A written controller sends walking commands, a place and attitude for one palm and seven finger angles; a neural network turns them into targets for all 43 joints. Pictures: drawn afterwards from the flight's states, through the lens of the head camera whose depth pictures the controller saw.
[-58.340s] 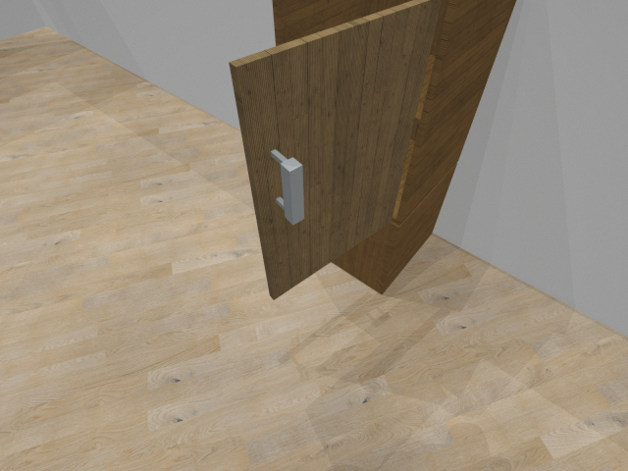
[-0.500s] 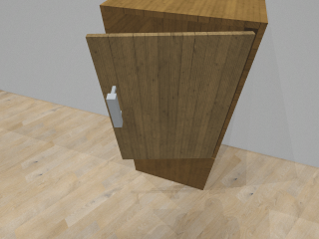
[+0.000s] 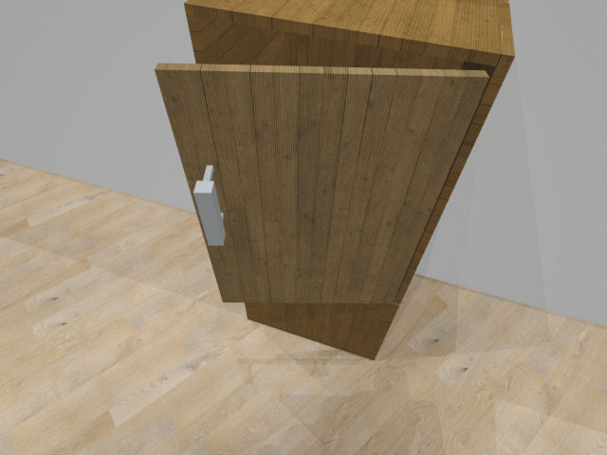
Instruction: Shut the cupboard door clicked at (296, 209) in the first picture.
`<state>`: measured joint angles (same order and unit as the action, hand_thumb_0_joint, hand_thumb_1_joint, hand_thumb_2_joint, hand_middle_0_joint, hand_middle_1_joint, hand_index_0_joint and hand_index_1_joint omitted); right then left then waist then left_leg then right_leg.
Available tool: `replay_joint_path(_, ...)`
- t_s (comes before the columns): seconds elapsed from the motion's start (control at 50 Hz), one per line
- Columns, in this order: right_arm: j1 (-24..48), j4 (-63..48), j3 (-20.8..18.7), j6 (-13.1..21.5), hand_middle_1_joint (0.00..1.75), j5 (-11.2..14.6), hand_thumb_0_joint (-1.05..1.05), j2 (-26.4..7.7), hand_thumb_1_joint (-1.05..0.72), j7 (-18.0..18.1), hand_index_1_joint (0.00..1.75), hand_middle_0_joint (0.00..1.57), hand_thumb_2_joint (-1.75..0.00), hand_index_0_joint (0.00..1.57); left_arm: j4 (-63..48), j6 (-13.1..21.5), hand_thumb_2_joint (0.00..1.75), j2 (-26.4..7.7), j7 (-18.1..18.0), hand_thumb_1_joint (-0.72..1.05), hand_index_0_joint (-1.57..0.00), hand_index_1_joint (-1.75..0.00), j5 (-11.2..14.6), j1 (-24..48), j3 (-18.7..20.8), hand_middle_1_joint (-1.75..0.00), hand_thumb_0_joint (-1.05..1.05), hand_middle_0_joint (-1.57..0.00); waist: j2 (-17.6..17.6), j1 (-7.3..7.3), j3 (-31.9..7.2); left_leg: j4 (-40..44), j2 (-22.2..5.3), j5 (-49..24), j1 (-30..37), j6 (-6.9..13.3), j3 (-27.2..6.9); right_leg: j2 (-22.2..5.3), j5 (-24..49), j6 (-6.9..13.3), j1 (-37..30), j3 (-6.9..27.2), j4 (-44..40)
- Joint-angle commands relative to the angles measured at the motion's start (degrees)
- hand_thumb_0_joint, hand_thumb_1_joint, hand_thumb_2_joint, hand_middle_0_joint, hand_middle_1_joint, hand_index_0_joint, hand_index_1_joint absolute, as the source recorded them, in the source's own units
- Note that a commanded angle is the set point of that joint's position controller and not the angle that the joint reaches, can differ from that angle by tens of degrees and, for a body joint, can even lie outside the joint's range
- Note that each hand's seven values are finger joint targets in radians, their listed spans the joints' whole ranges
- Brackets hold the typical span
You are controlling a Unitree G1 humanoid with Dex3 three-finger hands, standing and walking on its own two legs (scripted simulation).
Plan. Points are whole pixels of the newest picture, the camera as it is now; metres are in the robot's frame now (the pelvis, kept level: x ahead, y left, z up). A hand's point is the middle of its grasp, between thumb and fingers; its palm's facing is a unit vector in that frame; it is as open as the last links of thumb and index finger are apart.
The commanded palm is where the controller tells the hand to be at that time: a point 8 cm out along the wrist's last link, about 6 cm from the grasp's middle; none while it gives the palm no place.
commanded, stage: look again from close up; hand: left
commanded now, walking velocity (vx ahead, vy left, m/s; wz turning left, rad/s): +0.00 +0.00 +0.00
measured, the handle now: (213, 205) +0.47 +0.18 +0.03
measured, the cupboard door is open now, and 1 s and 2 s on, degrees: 19 19 19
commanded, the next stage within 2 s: raise the hand and make a fist in 0.30 s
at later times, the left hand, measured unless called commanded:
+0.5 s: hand (140, 444) +0.15 +0.23 -0.10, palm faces +0.24 -0.93 -0.27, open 7.3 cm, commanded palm +0.12 +0.27 -0.06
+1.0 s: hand (153, 421) +0.17 +0.20 -0.04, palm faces +0.05 -1.00 -0.03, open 5.3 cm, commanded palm +0.14 +0.25 -0.03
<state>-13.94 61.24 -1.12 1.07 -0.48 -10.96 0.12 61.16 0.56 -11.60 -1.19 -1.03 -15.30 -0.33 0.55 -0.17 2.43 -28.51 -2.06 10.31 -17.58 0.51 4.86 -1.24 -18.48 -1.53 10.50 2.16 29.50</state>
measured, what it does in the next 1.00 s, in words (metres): lowers itself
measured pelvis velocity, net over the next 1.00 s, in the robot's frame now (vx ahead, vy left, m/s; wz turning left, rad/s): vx -0.03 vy -0.02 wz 0.06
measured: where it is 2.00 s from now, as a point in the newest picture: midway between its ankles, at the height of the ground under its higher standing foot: outside the picture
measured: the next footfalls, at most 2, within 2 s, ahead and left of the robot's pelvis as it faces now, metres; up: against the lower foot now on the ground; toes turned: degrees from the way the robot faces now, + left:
none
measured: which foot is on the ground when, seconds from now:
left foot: down 0.00-1.00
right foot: down 0.00-1.00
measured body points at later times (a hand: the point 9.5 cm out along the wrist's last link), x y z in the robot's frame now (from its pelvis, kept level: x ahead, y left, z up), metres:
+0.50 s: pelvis +0.02 -0.01 -0.01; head +0.04 +0.00 +0.44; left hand +0.14 +0.28 -0.08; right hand +0.13 -0.27 -0.12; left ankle +0.05 +0.12 -0.73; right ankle -0.02 -0.13 -0.72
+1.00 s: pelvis -0.03 -0.02 -0.10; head +0.02 -0.02 +0.35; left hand +0.16 +0.25 -0.03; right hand +0.19 -0.24 -0.17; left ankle +0.05 +0.12 -0.73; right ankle -0.03 -0.14 -0.73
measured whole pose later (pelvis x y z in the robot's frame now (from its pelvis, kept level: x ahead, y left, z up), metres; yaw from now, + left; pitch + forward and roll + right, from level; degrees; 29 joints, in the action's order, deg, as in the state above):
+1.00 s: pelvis -0.03 -0.02 -0.10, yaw +3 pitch +12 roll -3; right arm -11.1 33.7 0.0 16.6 2.4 -12.7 5.5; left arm 2.5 22.8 -14.5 23.8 20.0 -19.9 13.6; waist -2.6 3.3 -7.5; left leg -69.2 -3.8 24.6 -57.2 -1.5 -3.6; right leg 0.8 -35.4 1.1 46.4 -5.1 69.3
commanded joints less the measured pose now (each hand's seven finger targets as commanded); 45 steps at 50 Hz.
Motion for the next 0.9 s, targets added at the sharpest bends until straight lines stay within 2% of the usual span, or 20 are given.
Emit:
replay_joint_path(0.0, 0.4, -2.5, -1.6, 1.2, 0.30, -0.1, 0.00, -8.9, -0.90, 0.8, 0.30, 0.20, -0.90, 0.20, -2.1, 1.2, 0.90, -9.0, -0.5, 0.90, -0.20, -0.30, -0.2, -1.5, 1.7, -0.30, 0.00, -0.20, -0.3, -0.05, -1.7, 5.3, -4.5, -1.9, 7.9, 1.4, -5.9, -3.9, 5.8, 3.4, 6.0, 3.8, -7.1)
replay_joint_path(0.36, 7.5, -1.9, -1.2, 1.2, 0.30, -0.1, 0.00, -12.9, -0.90, 0.7, 0.30, 0.20, -0.90, 0.20, -1.5, 1.3, 0.90, -13.3, -0.2, 0.90, -0.20, -0.30, -0.2, 2.5, 2.0, -0.30, 0.00, -0.20, 0.2, 0.44, -3.4, 6.1, -5.0, -9.0, 11.0, 1.3, -5.8, -5.0, 13.5, 2.8, 2.2, 3.6, -8.3)
replay_joint_path(0.38, 5.4, -5.5, -1.2, 0.9, 0.30, 0.5, 0.00, -10.2, -0.90, 0.7, 0.30, 0.20, -0.90, 0.20, -1.2, 1.6, 0.90, -7.3, -2.9, 0.90, -0.20, -0.30, -0.5, -3.4, 1.0, -0.30, 0.00, -0.20, -1.2, 0.09, -4.1, -5.6, -6.0, -16.1, 11.0, -0.5, -2.8, -7.0, 25.8, 1.0, 3.3, 5.7, -8.9)
replay_joint_path(0.4, -2.7, -17.4, -3.2, 10.5, 0.30, 0.9, 0.00, -18.2, -0.90, 6.0, 0.30, 0.20, -0.90, 0.20, -89.2, 18.2, 0.90, -50.1, -3.5, 0.90, -0.20, -0.30, 4.7, 47.1, 34.8, -0.30, 0.00, -0.20, 1.8, -6.31, -19.2, -7.5, -1.9, -19.3, 26.2, 1.7, -8.3, -1.4, 28.9, 2.3, 4.4, -4.6, 10.0)
replay_joint_path(0.42, 3.6, -20.0, -1.4, 14.3, 0.30, 5.2, 0.00, -12.7, -0.90, 7.9, 0.30, 0.20, -0.90, 0.20, -61.4, 12.8, 0.90, -12.1, -2.8, 0.90, -0.22, -0.32, 6.9, -1.1, 7.7, -0.32, 0.00, -0.22, -19.3, -0.14, -29.0, -6.2, -2.7, -32.5, 30.8, 0.7, -10.0, 1.3, 13.2, 1.0, 13.5, -8.5, 19.5)
replay_joint_path(0.44, 4.3, -23.0, -1.5, 16.7, 0.30, 4.1, 0.00, -9.5, -0.90, 6.5, 0.30, 0.20, -0.90, 0.20, -66.7, 6.1, 0.90, -0.5, -2.5, 0.90, -0.24, -0.34, 11.2, -13.4, 5.3, -0.34, 0.00, -0.24, -23.0, 0.25, -27.0, -3.8, -2.4, -36.9, 25.2, -1.0, -8.8, 1.7, 4.0, 1.8, 12.1, -8.7, 23.0)
replay_joint_path(0.46, 3.4, -22.6, -2.6, 18.0, 0.30, 3.3, 0.00, -8.8, -0.90, 4.3, 0.30, 0.20, -0.90, 0.20, -67.0, 7.7, 0.90, -4.7, -2.3, 0.90, -0.25, -0.36, 9.6, -3.4, 8.6, -0.36, 0.00, -0.25, -12.7, -1.47, -15.2, -2.0, -1.8, -26.6, 12.2, -0.5, -7.9, 1.1, 1.5, 1.6, 17.4, -7.4, 16.3)
replay_joint_path(0.48, 4.4, -24.7, -4.4, 18.3, 0.30, 2.4, 0.00, -9.1, -0.90, 3.5, 0.30, 0.20, -0.90, 0.20, -61.9, 9.4, 0.90, -2.5, -0.4, 0.90, -0.27, -0.38, 11.4, -9.0, 10.3, -0.38, 0.00, -0.27, -6.8, 0.30, -6.9, -5.3, -0.4, -10.8, 2.5, -1.2, -6.6, 1.5, 2.1, 2.0, 18.8, -8.1, 9.1)
replay_joint_path(0.5, 5.4, -25.5, -4.5, 18.5, 0.30, 2.4, 0.00, -9.8, -0.90, 3.0, 0.30, 0.20, -0.90, 0.20, -54.7, 12.3, 0.90, -4.1, 1.6, 0.90, -0.29, -0.40, 12.3, -10.6, 12.5, -0.40, 0.00, -0.29, 1.6, -0.90, -0.4, -8.7, 1.3, 2.3, -7.4, -1.5, -6.2, 1.1, -0.1, 2.0, 22.6, -8.1, 6.2)
replay_joint_path(0.52, 6.2, -26.0, -4.4, 18.5, 0.30, 2.2, 0.00, -9.1, -0.90, 2.9, 0.30, 0.20, -0.90, 0.20, -47.5, 17.2, 0.90, -3.9, 4.2, 0.90, -0.31, -0.42, 13.8, -14.1, 15.1, -0.42, 0.00, -0.31, 11.6, -0.48, 3.7, -12.3, 1.9, 7.2, -14.1, -1.2, -6.4, 1.0, -5.5, 1.7, 28.1, -7.1, 6.1)
replay_joint_path(0.54, 5.9, -26.6, -4.4, 18.5, 0.30, 2.4, 0.00, -8.9, -0.90, 2.3, 0.30, 0.20, -0.90, 0.20, -42.5, 22.3, 0.90, -2.7, 8.4, 0.90, -0.33, -0.44, 15.4, -18.2, 16.0, -0.44, 0.00, -0.33, 10.6, 1.15, 4.4, -15.9, 2.5, 3.6, -17.0, -1.3, -6.1, 0.7, 0.8, 2.5, 28.3, -5.5, 9.1)
replay_joint_path(0.56, 6.2, -27.3, -4.4, 18.6, 0.30, 1.6, 0.00, -9.6, -0.90, 1.4, 0.30, 0.20, -0.90, 0.20, -43.8, 27.9, 0.90, -4.9, 12.8, 0.90, -0.35, -0.46, 16.3, -17.6, 19.1, -0.46, 0.00, -0.35, 9.9, 2.10, -3.8, -20.5, 2.6, -3.1, -18.1, -1.4, -5.8, 0.9, 13.6, 2.5, 27.9, -6.3, 16.7)
replay_joint_path(0.58, 6.3, -28.1, -5.2, 18.7, 0.30, 1.2, 0.00, -9.6, -0.90, 1.1, 0.30, 0.20, -0.90, 0.20, -43.7, 32.8, 0.90, -5.5, 17.7, 0.90, -0.36, -0.48, 17.3, -20.5, 20.9, -0.48, 0.00, -0.36, 12.1, 4.27, -12.4, -24.6, 2.6, -6.5, -19.7, -1.5, -5.0, 1.1, 19.5, 2.0, 27.5, -6.1, 23.0)
replay_joint_path(0.62, 7.7, -30.7, -5.6, 19.8, 0.30, 1.6, 0.00, -10.0, -0.90, 0.8, 0.30, 0.20, -0.90, 0.20, -46.0, 39.0, 0.90, -8.5, 26.7, 0.90, -0.40, -0.52, 20.0, -14.2, 21.4, -0.52, 0.00, -0.40, 7.8, 3.82, -17.7, -30.0, 3.3, 0.0, -25.2, -1.4, -4.2, 0.3, 11.0, 1.6, 32.3, -1.8, 26.7)
replay_joint_path(0.64, 7.1, -32.1, -5.5, 19.6, 0.30, 1.9, 0.00, -10.2, -0.90, 0.8, 0.30, 0.20, -0.90, 0.20, -46.6, 38.5, 0.90, -11.4, 29.2, 0.90, -0.42, -0.54, 21.4, -13.3, 23.9, -0.54, 0.00, -0.42, 1.7, 4.68, -18.4, -31.3, 3.1, 0.1, -25.4, -1.0, -4.0, 0.1, 9.8, 2.0, 32.4, 0.0, 27.2)
replay_joint_path(0.66, 7.5, -34.4, -5.2, 19.5, 0.30, 2.0, 0.00, -10.5, -0.90, 1.0, 0.30, 0.20, -0.90, 0.20, -51.4, 37.2, 0.90, -12.6, 30.9, 0.90, -0.44, -0.56, 23.3, -11.4, 24.6, -0.56, 0.00, -0.44, -3.1, 5.28, -22.8, -32.1, 3.3, 1.0, -24.5, -0.5, -3.6, 0.0, 6.3, 2.0, 31.7, 1.2, 26.7)
replay_joint_path(0.68, 7.2, -36.1, -5.1, 19.5, 0.30, 2.3, 0.00, -10.2, -0.90, 1.4, 0.30, 0.20, -0.90, 0.20, -55.6, 35.6, 0.90, -13.9, 31.3, 0.90, -0.46, -0.58, 24.8, -9.4, 26.0, -0.58, 0.00, -0.46, -4.5, 5.45, -26.3, -32.8, 3.0, 1.7, -23.9, -0.2, -3.5, 0.1, 3.5, 1.7, 31.4, 2.2, 26.0)
replay_joint_path(0.74, 5.6, -37.6, -4.1, 19.6, 0.30, 2.8, 0.00, -9.6, -0.90, 3.3, 0.30, 0.20, -0.90, 0.20, -68.0, 33.0, 0.90, -14.3, 29.4, 0.90, -0.51, -0.64, 26.2, -0.3, 24.4, -0.64, 0.00, -0.51, -0.9, 2.21, -26.4, -35.1, 1.7, 5.9, -25.5, 0.7, -4.9, 0.6, -3.2, 0.1, 33.5, 4.8, 23.3)
replay_joint_path(0.84, 4.1, -36.1, -3.0, 19.5, 0.30, 2.6, 0.00, -9.7, -0.90, 6.0, 0.30, 0.20, -0.90, 0.20, -74.0, 30.5, 0.90, -12.7, 24.9, 0.90, -0.60, -0.74, 22.3, 6.4, 17.8, -0.74, 0.00, -0.60, -0.2, -1.89, -17.7, -34.7, 0.2, 11.8, -27.2, 1.9, -6.6, 2.1, -14.4, 1.0, 39.7, 2.9, 21.3)
replay_joint_path(0.88, 4.1, -36.0, -2.7, 19.3, 0.30, 2.9, 0.00, -9.9, -0.90, 6.6, 0.30, 0.20, -0.90, 0.20, -72.8, 28.5, 0.90, -12.4, 24.8, 0.90, -0.64, -0.78, 21.8, 5.0, 17.0, -0.78, 0.00, -0.64, -1.5, -1.59, -17.7, -33.7, 0.2, 13.3, -26.7, 1.8, -6.8, 2.2, -17.1, 1.3, 40.1, 2.3, 20.7)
